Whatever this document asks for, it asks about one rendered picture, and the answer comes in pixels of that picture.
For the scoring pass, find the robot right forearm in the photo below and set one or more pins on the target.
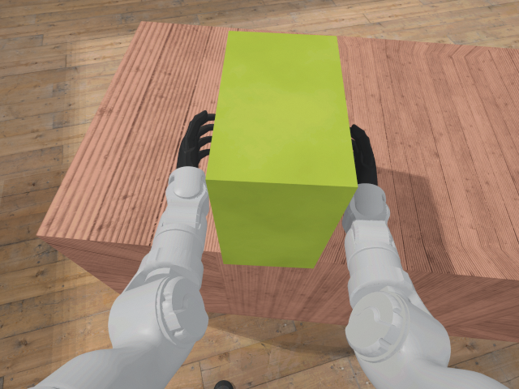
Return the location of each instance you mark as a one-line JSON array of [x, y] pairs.
[[372, 258]]

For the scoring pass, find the robot left hand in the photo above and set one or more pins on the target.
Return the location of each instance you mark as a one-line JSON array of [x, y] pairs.
[[189, 152]]

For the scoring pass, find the robot left forearm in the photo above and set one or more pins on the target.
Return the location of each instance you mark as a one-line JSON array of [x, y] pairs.
[[179, 240]]

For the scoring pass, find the carton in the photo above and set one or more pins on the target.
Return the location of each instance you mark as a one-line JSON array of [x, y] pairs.
[[281, 169]]

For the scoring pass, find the robot right hand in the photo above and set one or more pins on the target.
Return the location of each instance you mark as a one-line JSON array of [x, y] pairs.
[[364, 159]]

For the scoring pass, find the robot left upper arm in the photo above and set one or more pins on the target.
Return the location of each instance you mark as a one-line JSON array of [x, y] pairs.
[[152, 328]]

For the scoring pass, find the robot right upper arm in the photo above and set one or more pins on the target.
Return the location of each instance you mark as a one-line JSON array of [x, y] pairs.
[[399, 346]]

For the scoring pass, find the pedestal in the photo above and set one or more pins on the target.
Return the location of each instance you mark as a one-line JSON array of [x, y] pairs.
[[443, 123]]

